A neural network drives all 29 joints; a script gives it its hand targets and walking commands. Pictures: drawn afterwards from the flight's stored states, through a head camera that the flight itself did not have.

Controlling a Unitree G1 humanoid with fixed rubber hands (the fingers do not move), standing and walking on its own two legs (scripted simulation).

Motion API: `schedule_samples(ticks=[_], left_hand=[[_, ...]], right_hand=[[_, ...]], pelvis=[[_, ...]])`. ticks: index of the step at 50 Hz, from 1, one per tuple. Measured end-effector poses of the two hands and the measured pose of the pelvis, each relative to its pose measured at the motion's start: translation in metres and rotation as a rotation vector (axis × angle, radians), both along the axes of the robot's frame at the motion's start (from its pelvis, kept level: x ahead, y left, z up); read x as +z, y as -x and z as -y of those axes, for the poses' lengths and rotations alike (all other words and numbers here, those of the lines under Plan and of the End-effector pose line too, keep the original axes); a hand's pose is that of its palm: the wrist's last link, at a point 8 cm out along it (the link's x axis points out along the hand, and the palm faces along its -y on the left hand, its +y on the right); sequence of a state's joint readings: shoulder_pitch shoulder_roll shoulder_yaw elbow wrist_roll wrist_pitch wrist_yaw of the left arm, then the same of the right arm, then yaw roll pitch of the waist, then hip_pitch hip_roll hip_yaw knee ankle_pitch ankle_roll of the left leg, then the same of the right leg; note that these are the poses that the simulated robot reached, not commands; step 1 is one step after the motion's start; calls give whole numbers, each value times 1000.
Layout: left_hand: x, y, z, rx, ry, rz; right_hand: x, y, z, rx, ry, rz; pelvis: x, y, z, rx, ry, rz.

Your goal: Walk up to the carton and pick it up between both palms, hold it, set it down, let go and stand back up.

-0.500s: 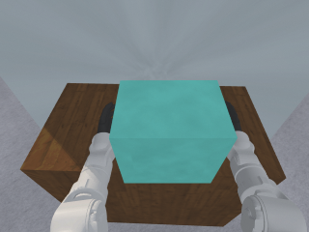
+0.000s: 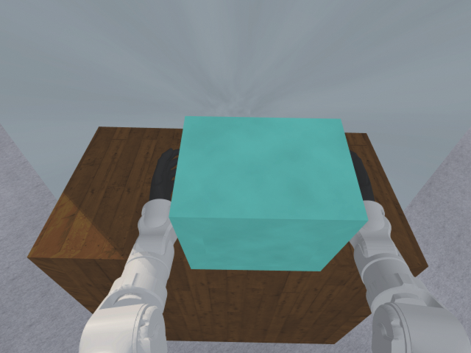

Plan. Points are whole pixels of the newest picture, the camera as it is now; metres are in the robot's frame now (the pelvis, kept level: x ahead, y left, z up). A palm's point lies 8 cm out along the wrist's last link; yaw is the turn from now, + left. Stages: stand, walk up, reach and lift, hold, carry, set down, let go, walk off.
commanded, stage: reach and lift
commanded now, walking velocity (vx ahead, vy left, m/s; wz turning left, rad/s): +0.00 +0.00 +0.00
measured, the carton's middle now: (259, 200) +0.38 +0.02 +0.06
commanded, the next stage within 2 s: none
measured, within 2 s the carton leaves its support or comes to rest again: neither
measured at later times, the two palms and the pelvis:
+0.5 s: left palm (156, 191) +0.36 +0.20 +0.09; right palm (362, 189) +0.39 -0.15 +0.11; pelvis -0.01 +0.00 +0.00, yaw +1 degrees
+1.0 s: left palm (137, 158) +0.36 +0.21 +0.17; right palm (372, 170) +0.37 -0.14 +0.17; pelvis +0.00 +0.00 +0.00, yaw +2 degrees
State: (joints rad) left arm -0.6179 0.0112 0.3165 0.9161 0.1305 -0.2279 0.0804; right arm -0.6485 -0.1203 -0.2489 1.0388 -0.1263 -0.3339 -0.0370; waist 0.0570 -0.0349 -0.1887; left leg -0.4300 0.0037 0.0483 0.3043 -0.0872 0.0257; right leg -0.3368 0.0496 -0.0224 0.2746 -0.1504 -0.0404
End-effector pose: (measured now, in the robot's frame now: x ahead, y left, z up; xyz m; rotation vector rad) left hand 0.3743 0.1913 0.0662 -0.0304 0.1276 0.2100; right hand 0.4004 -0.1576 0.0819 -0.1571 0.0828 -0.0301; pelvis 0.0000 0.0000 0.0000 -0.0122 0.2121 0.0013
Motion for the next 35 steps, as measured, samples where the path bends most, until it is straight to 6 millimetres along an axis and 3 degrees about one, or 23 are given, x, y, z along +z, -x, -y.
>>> schedule_samples(ticks=[10,23,35], left_hand=[[15,5,-7,8,0,41],[14,11,-6,-2,-4,-48],[77,7,5,-33,0,12]], right_hand=[[21,3,-7,9,24,44],[21,11,-7,-4,-9,-42],[73,19,5,-51,-90,13]], pelvis=[[1,11,0,-7,1,23],[1,12,2,19,5,37],[1,5,2,25,-6,140]])
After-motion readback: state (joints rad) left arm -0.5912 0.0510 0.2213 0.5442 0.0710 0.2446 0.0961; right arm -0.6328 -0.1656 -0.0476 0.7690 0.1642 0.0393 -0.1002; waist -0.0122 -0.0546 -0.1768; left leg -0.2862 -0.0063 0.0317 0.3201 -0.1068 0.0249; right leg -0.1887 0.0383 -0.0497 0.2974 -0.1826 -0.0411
